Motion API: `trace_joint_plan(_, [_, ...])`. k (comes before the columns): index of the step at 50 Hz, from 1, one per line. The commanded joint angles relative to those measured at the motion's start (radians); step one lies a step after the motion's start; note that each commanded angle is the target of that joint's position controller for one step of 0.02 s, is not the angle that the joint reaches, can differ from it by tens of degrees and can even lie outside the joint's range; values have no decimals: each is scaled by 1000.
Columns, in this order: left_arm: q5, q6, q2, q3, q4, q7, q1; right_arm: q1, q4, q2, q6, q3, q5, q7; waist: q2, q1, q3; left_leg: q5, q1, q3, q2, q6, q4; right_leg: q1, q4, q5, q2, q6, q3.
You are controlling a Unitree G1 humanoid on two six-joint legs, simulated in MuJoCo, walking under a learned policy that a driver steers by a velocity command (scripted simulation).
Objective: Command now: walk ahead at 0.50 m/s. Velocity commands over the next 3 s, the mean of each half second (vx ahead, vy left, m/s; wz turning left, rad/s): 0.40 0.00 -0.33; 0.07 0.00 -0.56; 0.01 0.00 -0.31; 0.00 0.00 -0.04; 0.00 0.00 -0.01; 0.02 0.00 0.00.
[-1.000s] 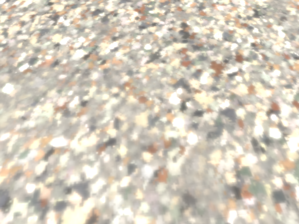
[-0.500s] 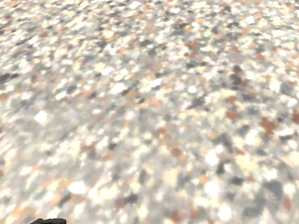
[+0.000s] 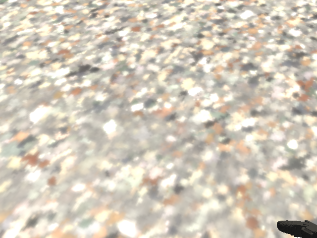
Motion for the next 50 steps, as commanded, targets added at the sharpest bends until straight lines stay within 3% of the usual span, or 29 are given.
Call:
trace_joint_plan(1, [-21, -41, 134, 22, -116, -3, -109, 236, 23, -153, -23, -51, -5, -8, 42, -135, -180, 91, 559, -421, 324, 185, -298, -541, 242, 95, -51, -29, 116])
trace_joint_plan(2, [-3, -33, 130, 27, -107, 1, -103, 184, 25, -116, -29, -42, -7, -6, 54, -101, -124, 147, 458, -328, 284, 167, -332, -504, 189, 153, -73, -19, 116])
trace_joint_plan(3, [-1, -19, 118, 28, -90, 1, -56, 157, 26, -100, -38, -38, -15, -7, 84, -66, -116, 161, 386, -274, 268, 154, -371, -434, 170, 208, -93, -11, 131])
trace_joint_plan(6, [-2, 18, 70, 24, -72, 8, -28, 131, 55, -96, -69, -44, -19, -9, 61, -33, -73, 222, 301, -160, 260, 155, -454, -422, 128, 291, -92, 16, 140])
trace_joint_plan(9, [4, 22, 57, 25, -95, 9, -97, 153, 90, -103, -76, -48, -29, -23, 49, -47, -28, 273, 325, -55, 244, 134, -478, -509, 0, 437, -77, 30, 167])
trace_joint_plan(12, [10, 12, 39, 17, -116, -8, -170, 153, 108, -119, -74, -49, -24, -33, 43, -71, -7, 279, 342, 44, 218, 100, -495, -486, -192, 601, -56, 21, 121])
trace_joint_plan(15, [27, 6, 12, 3, -166, -28, -276, 178, 134, -141, -57, -53, -16, -51, 28, -105, 32, 487, 373, 118, 226, 78, -445, -452, -342, 652, -26, 8, 38])
trace_joint_plan(18, [28, 6, 34, 12, -204, -55, -277, 190, 148, -172, -22, -63, 1, -68, 60, -92, -11, 691, 488, 137, 258, 59, -322, -431, -395, 551, 14, -20, -8])
trace_joint_plan(20, [29, 11, 76, 33, -199, -64, -184, 159, 136, -194, 0, -71, 13, -83, 94, -35, -77, 895, 524, 141, 260, 34, -162, -328, -400, 442, 73, -54, -48])
trace_joint_plan(21, [27, 12, 117, 54, -180, -60, -85, 142, 129, -196, 9, -71, 15, -87, 85, 17, -131, 900, 505, 145, 240, 11, -14, -210, -437, 445, 105, -80, -51])
trace_joint_plan(22, [31, 11, 167, 77, -160, -43, 25, 133, 122, -181, 9, -64, 18, -86, 34, 82, -189, 747, 420, 161, 182, -39, 209, -27, -548, 613, 112, -116, -11])
trace_joint_plan(23, [35, 17, 265, 92, -168, -17, 36, 224, 100, -75, -4, -31, -35, -75, -215, 6, -287, -56, 127, 147, 73, -106, 538, 273, -447, 1122, -107, -212, 267])
trace_joint_plan(24, [51, 12, 296, 90, -217, -20, -5, 324, 83, -52, -20, -10, -35, -56, -268, -46, -488, -568, -145, -49, -103, -150, 852, 516, -510, 1180, -329, -460, 747])
trace_joint_plan(25, [44, 20, 230, 79, -247, -24, -27, 241, 98, -150, -29, -31, -5, -42, -83, 28, -522, -490, -171, -182, -31, -127, 875, 472, -570, 1031, -284, -421, 660])
trace_joint_plan(26, [28, 21, 183, 67, -257, -23, -92, 154, 65, -156, -27, -33, 15, -44, -47, 15, -382, -402, -214, -162, 2, -110, 811, 348, -596, 896, -235, -371, 543])
trace_joint_plan(27, [11, 27, 145, 57, -256, -17, -137, 126, 74, -144, -17, -33, 2, -58, 32, -18, -259, -342, -218, -144, 40, -116, 728, 198, -628, 799, -183, -319, 463])
trace_joint_plan(28, [10, 34, 127, 52, -262, -9, -167, 121, 71, -153, -2, -39, -10, -69, 9, -42, -203, -299, -176, -145, 61, -120, 659, 74, -656, 737, -157, -299, 429])
trace_joint_plan(29, [25, 41, 125, 51, -270, -4, -179, 131, 69, -154, 13, -42, -11, -71, -32, -66, -182, -274, -109, -144, 64, -121, 616, -19, -683, 696, -126, -284, 409])
trace_joint_plan(31, [38, 46, 141, 59, -281, 2, -194, 162, 75, -121, 24, -36, -16, -77, -71, -84, -177, -254, -57, -124, 48, -137, 521, -102, -691, 746, -95, -278, 367])
trace_joint_plan(33, [34, 52, 162, 67, -282, 16, -181, 151, 74, -107, 27, -31, -20, -84, -75, -78, -204, -220, -55, -124, 36, -157, 430, -103, -675, 776, -85, -272, 357])
trace_joint_plan(36, [23, 75, 170, 70, -295, 36, -193, 110, 67, -107, 35, -30, -15, -86, -97, -62, -225, -130, -48, -141, 27, -173, 330, -110, -673, 549, -60, -236, 383])
trace_joint_plan(40, [26, 96, 165, 69, -309, 45, -202, 54, 49, -108, 24, -31, -9, -75, -149, -38, -183, -103, -14, -152, 7, -167, 184, -130, -674, 319, -38, -207, 450])
trace_joint_plan(44, [18, 107, 154, 66, -319, 40, -202, 82, 52, -118, -5, -39, -1, -56, -175, -50, -185, -95, 90, -143, -14, -132, -46, -72, -591, 451, -38, -186, 530])
trace_joint_plan(45, [11, 112, 144, 63, -323, 42, -211, 119, 63, -123, -10, -44, -1, -52, -170, -77, -181, -2, 173, -131, -5, -114, -182, -92, -554, 456, -11, -158, 525])
trace_joint_plan(46, [12, 114, 109, 53, -326, 43, -181, 141, 65, -174, -11, -59, -13, -54, -95, -68, -194, 62, 281, -217, 120, -70, -249, -162, -459, 313, 43, -107, 474])
trace_joint_plan(47, [16, 109, 64, 43, -336, 38, -113, 90, 46, -268, 3, -77, -37, -61, 196, 9, -172, 277, 356, -446, 339, 59, -273, -340, -254, -10, 206, -40, 271])
trace_joint_plan(48, [25, 95, 145, 65, -348, 34, -143, 110, 46, -236, 7, -75, -61, -58, 286, -33, -163, 360, 314, -589, 442, 190, -299, -437, -20, -134, 201, 9, 195])
trace_joint_plan(49, [22, 94, 200, 86, -328, 32, -129, 79, 28, -185, 7, -61, -52, -62, 189, -29, -153, 351, 303, -510, 414, 189, -279, -440, 111, -73, 155, 32, 207])
trace_joint_plan(50, [15, 104, 194, 91, -303, 35, -117, 43, 22, -150, 10, -52, -36, -65, 133, -20, -132, 325, 296, -398, 342, 141, -259, -445, 163, -11, 142, 51, 191])
Next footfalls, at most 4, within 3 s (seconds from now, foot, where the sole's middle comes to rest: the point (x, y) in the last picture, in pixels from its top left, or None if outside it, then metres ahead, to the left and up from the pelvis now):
0.44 right None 0.40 -0.15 -0.76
0.92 left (160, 225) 0.48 0.04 -0.76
1.30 right None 0.31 -0.15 -0.76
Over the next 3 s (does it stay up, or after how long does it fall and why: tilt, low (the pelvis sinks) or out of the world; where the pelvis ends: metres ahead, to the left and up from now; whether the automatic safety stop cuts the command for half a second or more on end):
stays up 0.37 -0.04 0.01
